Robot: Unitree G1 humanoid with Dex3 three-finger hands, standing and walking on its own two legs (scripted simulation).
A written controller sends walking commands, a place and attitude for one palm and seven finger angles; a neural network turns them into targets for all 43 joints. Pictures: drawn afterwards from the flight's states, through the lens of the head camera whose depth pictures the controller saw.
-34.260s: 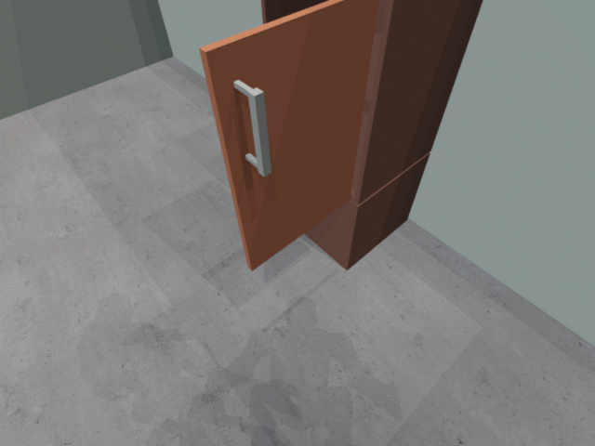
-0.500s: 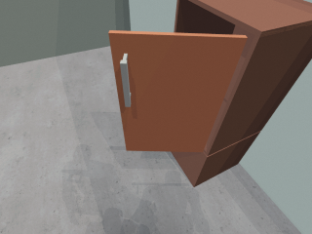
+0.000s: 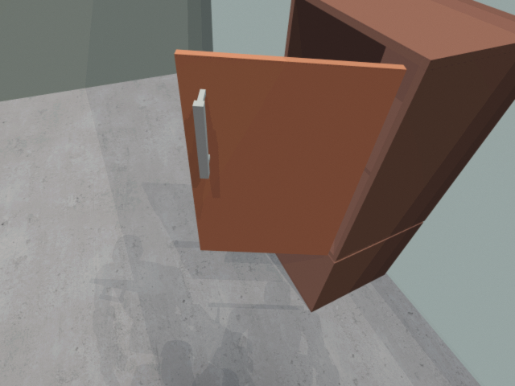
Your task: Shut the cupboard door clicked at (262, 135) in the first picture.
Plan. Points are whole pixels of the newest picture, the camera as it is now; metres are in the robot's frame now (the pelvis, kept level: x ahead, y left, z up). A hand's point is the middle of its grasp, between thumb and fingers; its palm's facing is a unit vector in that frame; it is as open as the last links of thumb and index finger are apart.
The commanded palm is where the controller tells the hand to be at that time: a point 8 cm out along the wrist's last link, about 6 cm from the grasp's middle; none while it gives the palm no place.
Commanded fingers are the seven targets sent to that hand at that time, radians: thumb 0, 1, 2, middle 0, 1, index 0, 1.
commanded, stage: shuffle to correct the standing spot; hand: left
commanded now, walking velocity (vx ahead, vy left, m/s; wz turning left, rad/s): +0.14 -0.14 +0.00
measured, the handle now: (203, 136) +0.52 +0.15 +0.11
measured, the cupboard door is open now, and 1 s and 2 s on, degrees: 63 63 63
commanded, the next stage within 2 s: come to a stop and stand still in 0.32 s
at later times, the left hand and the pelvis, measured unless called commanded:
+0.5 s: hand out of the picture +0.10 +0.14 -0.18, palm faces +0.02 -0.98 -0.20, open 7.3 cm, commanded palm none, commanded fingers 0.00 0.90 0.90 -0.20 -0.30 -0.20 -0.30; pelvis +0.06 -0.06 -0.01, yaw +1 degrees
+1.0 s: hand out of the picture +0.07 +0.13 -0.17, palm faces +0.06 -0.97 -0.23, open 7.4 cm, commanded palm none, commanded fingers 0.00 0.90 0.90 -0.20 -0.30 -0.20 -0.30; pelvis +0.08 -0.05 +0.00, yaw +2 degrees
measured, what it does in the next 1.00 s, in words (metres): steps on the spot: right foot, then left foot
